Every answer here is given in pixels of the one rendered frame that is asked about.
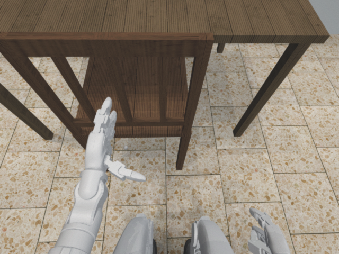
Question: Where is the robot right thigh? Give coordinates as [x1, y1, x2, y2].
[192, 220, 234, 254]

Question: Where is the left robot hand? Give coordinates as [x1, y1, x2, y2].
[85, 97, 146, 182]

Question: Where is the left robot forearm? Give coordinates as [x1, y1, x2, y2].
[48, 169, 108, 254]

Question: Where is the chair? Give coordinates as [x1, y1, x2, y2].
[0, 32, 214, 171]

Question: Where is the robot right shin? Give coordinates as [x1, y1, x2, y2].
[190, 216, 210, 254]

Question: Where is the table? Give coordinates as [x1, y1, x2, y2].
[0, 0, 330, 140]

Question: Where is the right robot hand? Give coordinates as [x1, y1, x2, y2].
[248, 207, 291, 254]

